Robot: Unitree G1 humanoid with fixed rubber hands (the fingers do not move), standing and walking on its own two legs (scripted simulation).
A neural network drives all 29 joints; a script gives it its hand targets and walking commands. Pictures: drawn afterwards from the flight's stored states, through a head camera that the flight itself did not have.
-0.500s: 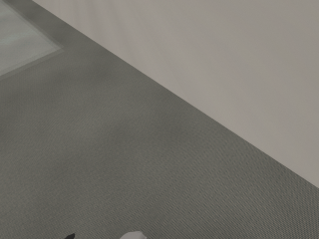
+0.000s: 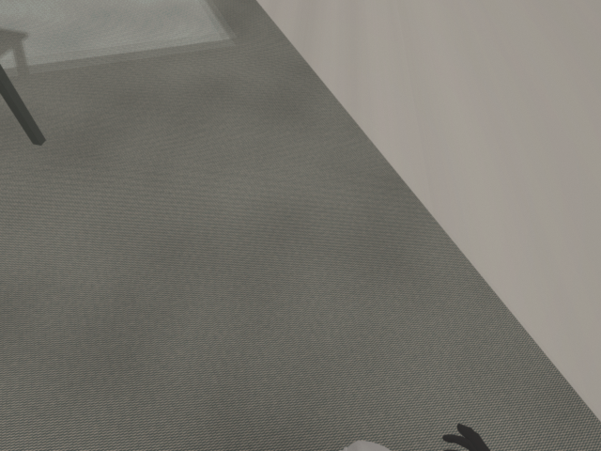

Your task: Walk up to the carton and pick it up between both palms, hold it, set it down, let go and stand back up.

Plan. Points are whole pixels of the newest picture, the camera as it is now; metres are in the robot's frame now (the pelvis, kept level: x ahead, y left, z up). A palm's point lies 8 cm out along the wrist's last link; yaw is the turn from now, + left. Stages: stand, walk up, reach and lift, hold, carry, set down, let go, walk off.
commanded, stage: walk up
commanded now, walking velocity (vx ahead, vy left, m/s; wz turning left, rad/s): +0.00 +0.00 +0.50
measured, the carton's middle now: out of the picture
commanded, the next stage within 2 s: none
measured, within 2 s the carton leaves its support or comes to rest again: neither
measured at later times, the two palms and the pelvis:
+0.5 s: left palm out of the picture +0.03 +0.21 -0.08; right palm out of the picture +0.12 -0.32 -0.14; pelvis +0.01 -0.07 +0.01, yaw +15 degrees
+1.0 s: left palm out of the picture -0.10 +0.22 -0.12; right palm (442, 422) +0.19 -0.21 -0.11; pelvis -0.02 -0.04 +0.00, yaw +31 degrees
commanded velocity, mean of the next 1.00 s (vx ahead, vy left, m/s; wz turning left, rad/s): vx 0.08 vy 0.02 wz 0.50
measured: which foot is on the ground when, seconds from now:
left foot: down 0.00-0.38, up 0.40-0.86, down 0.88-1.00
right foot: up 0.00-0.36, down 0.38-0.88, up 0.90-1.00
